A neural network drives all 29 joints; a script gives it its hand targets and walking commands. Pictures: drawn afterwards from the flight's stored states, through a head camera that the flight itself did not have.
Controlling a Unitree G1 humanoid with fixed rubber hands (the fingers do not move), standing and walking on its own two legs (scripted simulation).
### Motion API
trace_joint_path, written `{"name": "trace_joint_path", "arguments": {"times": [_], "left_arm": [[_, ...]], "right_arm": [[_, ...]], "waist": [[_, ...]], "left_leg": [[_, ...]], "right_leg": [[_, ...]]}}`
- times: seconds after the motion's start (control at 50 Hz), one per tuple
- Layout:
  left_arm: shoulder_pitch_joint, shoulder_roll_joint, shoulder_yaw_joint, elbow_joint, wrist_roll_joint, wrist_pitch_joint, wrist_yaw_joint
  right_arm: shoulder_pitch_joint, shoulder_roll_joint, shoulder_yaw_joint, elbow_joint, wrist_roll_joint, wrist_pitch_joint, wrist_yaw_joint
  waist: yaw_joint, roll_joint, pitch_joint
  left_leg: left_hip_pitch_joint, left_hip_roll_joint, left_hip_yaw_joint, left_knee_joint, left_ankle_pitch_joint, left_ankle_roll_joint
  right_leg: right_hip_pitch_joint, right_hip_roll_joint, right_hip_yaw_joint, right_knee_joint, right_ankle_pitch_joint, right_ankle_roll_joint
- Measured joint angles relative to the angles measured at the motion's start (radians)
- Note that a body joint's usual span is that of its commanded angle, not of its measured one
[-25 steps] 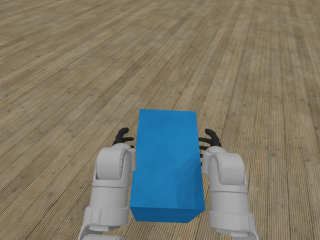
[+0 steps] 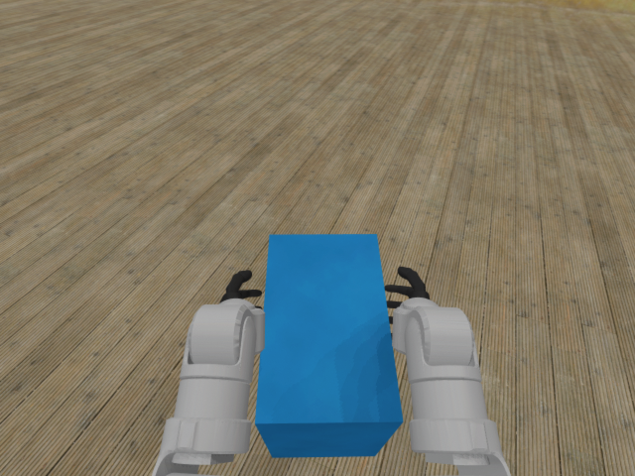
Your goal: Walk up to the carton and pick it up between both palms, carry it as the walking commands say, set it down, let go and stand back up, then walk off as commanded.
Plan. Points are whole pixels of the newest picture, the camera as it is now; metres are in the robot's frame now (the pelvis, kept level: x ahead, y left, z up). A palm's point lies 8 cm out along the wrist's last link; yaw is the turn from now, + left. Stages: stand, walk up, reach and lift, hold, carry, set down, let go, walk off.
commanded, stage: carry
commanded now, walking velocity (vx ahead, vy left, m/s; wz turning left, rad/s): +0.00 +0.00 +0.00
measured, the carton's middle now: (323, 348) +0.33 +0.00 +0.00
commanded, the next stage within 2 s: hold in 1.00 s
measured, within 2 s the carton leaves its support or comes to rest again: neither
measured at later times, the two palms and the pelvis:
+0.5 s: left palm (210, 323) +0.30 +0.14 +0.09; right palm (395, 324) +0.31 -0.08 +0.09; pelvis -0.01 +0.03 +0.00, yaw +0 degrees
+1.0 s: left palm (206, 324) +0.30 +0.15 +0.09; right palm (394, 329) +0.30 -0.08 +0.09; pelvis -0.01 +0.04 +0.00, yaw +0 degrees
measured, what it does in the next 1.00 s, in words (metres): stands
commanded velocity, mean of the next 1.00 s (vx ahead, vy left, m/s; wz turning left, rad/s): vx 0.00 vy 0.00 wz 0.00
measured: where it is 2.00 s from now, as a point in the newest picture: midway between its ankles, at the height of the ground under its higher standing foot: outside the picture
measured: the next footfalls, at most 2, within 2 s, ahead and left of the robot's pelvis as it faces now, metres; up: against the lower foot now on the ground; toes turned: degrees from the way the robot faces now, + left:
none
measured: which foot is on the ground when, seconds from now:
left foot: down 0.00-1.00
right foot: down 0.00-1.00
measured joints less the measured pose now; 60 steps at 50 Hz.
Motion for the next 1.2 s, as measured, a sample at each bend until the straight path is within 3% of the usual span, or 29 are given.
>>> {"name": "trace_joint_path", "arguments": {"times": [0.34, 0.64, 1.0, 1.04, 1.08, 1.12, 1.2], "left_arm": [[0.002, 0.001, -0.007, -0.007, 0.012, -0.009, -0.014], [-0.002, -0.001, -0.009, 0.002, 0.015, -0.020, -0.011], [0.015, 0.006, -0.016, 0.000, 0.022, -0.048, -0.045], [-0.026, -0.010, 0.068, 0.193, 0.121, -0.188, -0.150], [0.002, -0.001, 0.061, 0.296, 0.179, -0.328, -0.219], [0.052, 0.019, 0.014, 0.294, 0.169, -0.399, -0.248], [0.083, 0.033, -0.027, 0.241, 0.131, -0.429, -0.245]], "right_arm": [[0.008, -0.003, 0.011, -0.016, 0.022, 0.000, -0.025], [0.018, -0.007, 0.012, -0.017, 0.019, -0.007, -0.013], [0.038, -0.015, 0.013, -0.031, 0.016, -0.022, 0.019], [-0.002, 0.000, -0.090, 0.166, -0.100, -0.161, 0.130], [0.036, -0.012, -0.099, 0.274, -0.179, -0.303, 0.200], [0.102, -0.039, -0.056, 0.275, -0.165, -0.366, 0.234], [0.162, -0.061, -0.016, 0.206, -0.100, -0.381, 0.242]], "waist": [[-0.021, -0.015, 0.015], [-0.017, -0.008, 0.012], [-0.020, -0.002, 0.012], [-0.010, -0.006, 0.037], [-0.001, -0.009, 0.058], [-0.003, -0.014, 0.069], [-0.006, -0.014, 0.080]], "left_leg": [[-0.010, -0.039, 0.021, -0.002, 0.006, 0.041], [-0.012, -0.052, 0.027, 0.002, 0.002, 0.056], [-0.016, -0.054, 0.028, 0.004, 0.004, 0.060], [0.037, -0.068, 0.010, -0.033, 0.017, 0.058], [0.080, -0.083, -0.023, -0.076, 0.042, 0.055], [0.105, -0.096, -0.047, -0.114, 0.065, 0.052], [0.151, -0.115, -0.090, -0.160, 0.100, 0.047]], "right_leg": [[-0.004, -0.041, 0.019, -0.019, 0.022, 0.040], [-0.001, -0.056, 0.021, -0.026, 0.026, 0.055], [-0.004, -0.062, 0.019, -0.026, 0.029, 0.059], [0.048, -0.055, 0.037, -0.057, 0.040, 0.055], [0.095, -0.048, 0.051, -0.098, 0.058, 0.050], [0.126, -0.047, 0.065, -0.129, 0.068, 0.053], [0.178, -0.046, 0.070, -0.147, 0.066, 0.052]]}}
